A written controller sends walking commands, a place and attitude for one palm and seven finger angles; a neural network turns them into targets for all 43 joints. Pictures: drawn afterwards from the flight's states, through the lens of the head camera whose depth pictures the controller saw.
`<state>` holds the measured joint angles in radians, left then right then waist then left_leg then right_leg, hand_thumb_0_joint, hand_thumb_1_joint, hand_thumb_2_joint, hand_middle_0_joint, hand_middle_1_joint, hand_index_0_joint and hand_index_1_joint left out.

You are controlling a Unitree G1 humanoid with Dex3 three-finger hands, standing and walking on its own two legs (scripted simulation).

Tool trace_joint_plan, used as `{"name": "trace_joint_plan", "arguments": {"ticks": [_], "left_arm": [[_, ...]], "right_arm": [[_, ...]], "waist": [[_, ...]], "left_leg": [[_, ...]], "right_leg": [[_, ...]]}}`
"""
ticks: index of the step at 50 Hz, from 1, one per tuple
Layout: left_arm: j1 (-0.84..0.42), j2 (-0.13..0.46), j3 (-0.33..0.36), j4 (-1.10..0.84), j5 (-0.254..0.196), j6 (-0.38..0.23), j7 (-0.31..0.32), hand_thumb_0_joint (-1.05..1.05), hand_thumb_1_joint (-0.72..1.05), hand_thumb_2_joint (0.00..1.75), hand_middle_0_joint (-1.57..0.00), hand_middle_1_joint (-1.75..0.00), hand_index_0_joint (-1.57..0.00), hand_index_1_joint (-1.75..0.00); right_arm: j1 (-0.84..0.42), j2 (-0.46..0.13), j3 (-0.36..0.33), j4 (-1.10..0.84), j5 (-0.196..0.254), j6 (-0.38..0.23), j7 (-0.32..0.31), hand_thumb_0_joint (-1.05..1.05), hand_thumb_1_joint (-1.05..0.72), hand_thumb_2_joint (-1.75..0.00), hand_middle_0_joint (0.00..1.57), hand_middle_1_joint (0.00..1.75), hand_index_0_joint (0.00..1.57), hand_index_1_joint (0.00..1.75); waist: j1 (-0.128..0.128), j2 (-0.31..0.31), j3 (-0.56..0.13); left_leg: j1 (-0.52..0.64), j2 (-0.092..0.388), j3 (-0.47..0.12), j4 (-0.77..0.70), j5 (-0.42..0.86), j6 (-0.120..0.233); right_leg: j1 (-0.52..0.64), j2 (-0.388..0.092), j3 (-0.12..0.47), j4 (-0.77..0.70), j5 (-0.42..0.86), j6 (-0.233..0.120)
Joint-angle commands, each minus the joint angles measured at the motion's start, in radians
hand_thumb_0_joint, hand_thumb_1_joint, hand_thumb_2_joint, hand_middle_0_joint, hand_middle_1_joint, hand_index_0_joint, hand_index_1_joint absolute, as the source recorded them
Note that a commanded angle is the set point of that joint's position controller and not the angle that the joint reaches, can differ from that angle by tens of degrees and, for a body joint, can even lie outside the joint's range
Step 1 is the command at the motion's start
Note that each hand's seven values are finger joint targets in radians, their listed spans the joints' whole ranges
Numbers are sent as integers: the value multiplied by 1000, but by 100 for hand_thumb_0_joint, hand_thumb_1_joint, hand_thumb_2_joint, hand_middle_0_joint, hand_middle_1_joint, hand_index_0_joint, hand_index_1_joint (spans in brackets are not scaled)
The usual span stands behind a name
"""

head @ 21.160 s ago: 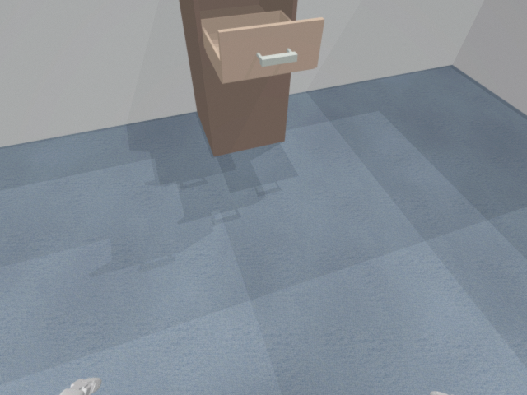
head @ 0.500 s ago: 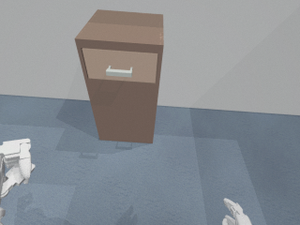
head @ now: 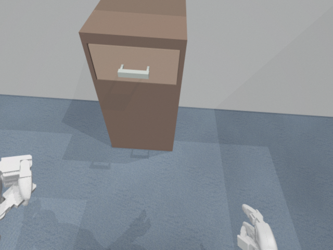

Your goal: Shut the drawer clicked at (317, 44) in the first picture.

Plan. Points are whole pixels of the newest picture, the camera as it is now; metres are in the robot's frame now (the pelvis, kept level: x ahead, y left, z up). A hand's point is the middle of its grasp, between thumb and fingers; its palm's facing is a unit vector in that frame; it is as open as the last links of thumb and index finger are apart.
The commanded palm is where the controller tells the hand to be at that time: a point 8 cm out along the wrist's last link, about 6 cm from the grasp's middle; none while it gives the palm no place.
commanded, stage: stop stepping back and stand still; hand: left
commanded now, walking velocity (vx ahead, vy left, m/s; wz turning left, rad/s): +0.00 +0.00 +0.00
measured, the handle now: (134, 70) +0.82 +0.18 -0.07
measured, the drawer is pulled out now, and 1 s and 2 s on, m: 0.00 0.00 0.00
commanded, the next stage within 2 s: let the arm hang, fingers relaxed in 0.14 s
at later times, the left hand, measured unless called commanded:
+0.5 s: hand out of the picture +0.08 +0.20 -0.16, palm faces -0.05 -0.97 -0.24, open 3.1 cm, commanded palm none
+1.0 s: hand out of the picture -0.02 +0.20 -0.17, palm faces +0.01 -0.97 -0.26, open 6.9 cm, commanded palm none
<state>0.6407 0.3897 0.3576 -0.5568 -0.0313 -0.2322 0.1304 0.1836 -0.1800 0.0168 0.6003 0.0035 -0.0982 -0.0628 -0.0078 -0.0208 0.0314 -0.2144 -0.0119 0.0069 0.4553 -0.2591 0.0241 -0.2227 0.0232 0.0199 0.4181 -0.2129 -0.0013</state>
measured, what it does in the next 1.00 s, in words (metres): stands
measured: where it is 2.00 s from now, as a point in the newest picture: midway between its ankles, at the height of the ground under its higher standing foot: outside the picture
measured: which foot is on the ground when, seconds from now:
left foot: down 0.00-1.00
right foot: down 0.00-1.00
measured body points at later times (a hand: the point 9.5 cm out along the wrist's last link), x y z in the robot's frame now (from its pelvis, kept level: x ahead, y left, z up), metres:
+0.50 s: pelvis -0.02 +0.01 -0.01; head +0.00 +0.01 +0.44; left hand +0.08 +0.25 -0.14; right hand +0.09 -0.26 -0.13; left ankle -0.01 +0.10 -0.74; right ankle +0.00 -0.12 -0.74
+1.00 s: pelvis -0.02 +0.00 +0.00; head +0.00 -0.01 +0.45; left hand -0.02 +0.25 -0.15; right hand -0.03 -0.23 -0.16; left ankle -0.01 +0.10 -0.74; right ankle +0.00 -0.12 -0.74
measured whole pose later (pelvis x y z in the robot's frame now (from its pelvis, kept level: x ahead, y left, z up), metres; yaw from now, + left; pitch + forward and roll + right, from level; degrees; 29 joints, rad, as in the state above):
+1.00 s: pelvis -0.02 +0.00 +0.00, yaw +0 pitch -1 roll +0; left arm 0.26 0.21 0.01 1.14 0.01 0.00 0.02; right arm 0.28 -0.17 0.00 1.12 -0.01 0.01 -0.02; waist -0.01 0.02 0.04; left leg -0.18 -0.02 0.01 0.41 -0.21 0.02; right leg -0.20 0.01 0.02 0.41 -0.19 -0.01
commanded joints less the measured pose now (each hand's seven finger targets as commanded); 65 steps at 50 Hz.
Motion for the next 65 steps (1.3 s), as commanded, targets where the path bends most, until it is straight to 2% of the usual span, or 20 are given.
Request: {"name": "trace_joint_plan", "arguments": {"ticks": [1,5,11,12,13,14,16,17,19,21,24,25,27,29,31,32,39,42,50,65], "left_arm": [[23,141,125,-206,-12,-62,19,0,90,90,-140,-160,-140,-160],[25,134,120,-198,-15,-60,17,0,90,90,-140,-160,-140,-160],[11,135,118,-191,-14,-60,18,0,90,90,-140,-160,-140,-160],[-170,14,-312,635,47,75,-107,0,90,90,-140,-160,-140,-160],[-186,25,-242,671,68,166,-128,0,90,90,-136,-156,-136,-156],[-202,8,-244,705,70,191,-127,0,90,90,-132,-151,-132,-151],[-262,4,-261,812,70,202,-124,0,90,90,-124,-143,-124,-143],[-291,16,-268,875,73,202,-122,0,90,90,-120,-138,-120,-138],[-351,42,-277,1013,70,209,-119,0,90,90,-112,-130,-112,-130],[-400,47,-294,1148,63,219,-114,0,90,90,-104,-121,-104,-121],[-412,25,-316,1311,55,229,-113,0,90,90,-92,-108,-92,-108],[-406,18,-321,1358,53,229,-114,0,90,90,-88,-104,-88,-104],[-394,9,-325,1430,51,227,-114,0,90,90,-80,-95,-80,-95],[-374,-22,-319,1495,50,226,-114,0,90,90,-72,-86,-72,-86],[-367,-23,-324,1540,46,225,-115,0,90,90,-64,-78,-64,-78],[-368,-19,-325,1556,46,223,-115,0,90,90,-60,-73,-60,-73],[-350,-41,-337,1643,42,223,-110,0,90,90,-32,-43,-32,-43],[-346,-43,-337,1652,42,220,-106,0,90,90,-20,-30,-20,-30],[-360,-61,-329,1654,44,220,-101,0,90,90,-20,-30,-20,-30],[-400,-56,-317,1634,43,208,-102,0,90,90,-20,-30,-20,-30]], "right_arm": [[-64,-135,-57,-150,4,-46,-11,0,-90,-90,20,30,20,30],[-67,-138,-59,-153,6,-38,-12,0,-90,-90,20,30,20,30],[-76,-139,-58,-155,6,-33,-16,0,-90,-90,20,30,20,30],[-138,-262,-105,83,34,-101,71,0,-90,-90,20,30,20,30],[-41,-292,-122,104,12,-33,80,0,-90,-90,20,30,20,30],[-14,-251,-106,94,6,-1,79,0,-90,-90,20,30,20,30],[-22,-247,-87,92,-11,24,75,0,-90,-90,20,30,20,30],[-16,-245,-85,98,-18,33,74,0,-90,-90,20,30,20,30],[-28,-251,-82,127,-25,49,68,0,-90,-90,20,30,20,30],[-36,-246,-71,168,-28,67,63,0,-90,-90,20,30,20,30],[-34,-217,-48,239,-27,76,56,0,-90,-90,20,30,20,30],[-28,-207,-43,264,-24,79,53,0,-90,-90,20,30,20,30],[1,-194,-40,305,-21,82,47,0,-90,-90,20,30,20,30],[32,-172,-40,347,-24,86,42,0,-90,-90,20,30,20,30],[62,-169,-41,380,-22,87,39,0,-90,-90,20,30,20,30],[78,-175,-45,387,-19,88,37,0,-90,-90,20,30,20,30],[145,-152,-43,462,-16,91,31,0,-90,-90,20,30,20,30],[162,-149,-45,475,-15,90,31,0,-90,-90,20,30,20,30],[155,-119,-47,496,-20,89,32,0,-90,-90,20,30,20,30],[114,-127,-53,495,-21,79,28,0,-90,-90,20,30,20,30]], "waist": [[3,76,-168],[2,71,-166],[3,68,-138],[-45,71,-40],[-24,63,-104],[-17,16,-135],[-4,-78,-124],[-2,-122,-151],[1,-140,-129],[1,-75,-91],[13,88,-55],[14,115,-44],[13,113,-42],[13,167,-41],[12,154,-44],[11,99,-39],[6,26,15],[3,7,1],[2,12,51],[0,48,8]], "left_leg": [[9,80,-51,-59,344,-8],[2,79,-54,-61,343,-13],[-27,75,-59,-82,231,-5],[-8,89,-58,80,368,-13],[5,108,-75,54,365,-16],[-6,112,-97,54,323,8],[-47,117,-137,33,278,41],[-38,109,-132,36,292,39],[-33,77,-112,36,260,31],[-18,73,-112,-7,208,26],[-36,91,-126,-78,160,25],[-38,91,-124,-94,118,22],[-25,90,-123,-101,88,19],[-28,93,-124,-121,33,20],[-22,96,-129,-131,23,21],[-9,102,-131,-124,36,23],[-1,106,-121,-138,43,26],[19,104,-115,-130,66,27],[1,96,-104,-141,37,22],[44,104,-89,-131,144,10]], "right_leg": [[146,-52,28,16,353,-4],[150,-55,24,17,348,-4],[137,-58,34,-12,268,-2],[-96,-117,-10,100,288,-26],[-93,-133,42,75,208,-32],[-86,-113,20,90,143,-33],[-65,-96,29,109,102,-35],[-26,-101,41,106,140,-42],[2,-127,82,78,213,-54],[-2,-124,96,45,165,-53],[29,-101,89,6,54,-39],[32,-100,90,-15,23,-39],[43,-100,93,-45,11,-42],[51,-100,89,-67,-10,-47],[56,-100,81,-72,-4,-50],[51,-100,78,-79,-1,-50],[19,-108,72,-93,-13,-50],[14,-105,79,-91,-9,-52],[-18,-104,88,-99,-47,-49],[24,-111,90,-97,78,-51]]}}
